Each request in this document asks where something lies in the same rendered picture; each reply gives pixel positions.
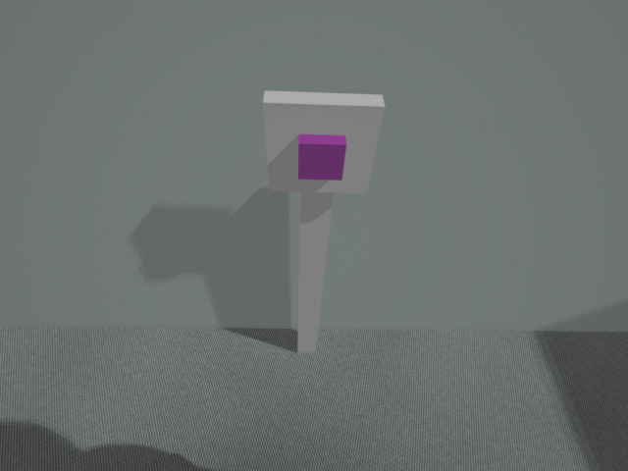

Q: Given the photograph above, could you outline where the button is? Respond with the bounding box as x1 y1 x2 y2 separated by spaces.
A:
298 134 346 181

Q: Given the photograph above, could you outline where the panel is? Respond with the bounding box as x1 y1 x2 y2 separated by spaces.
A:
263 90 385 353

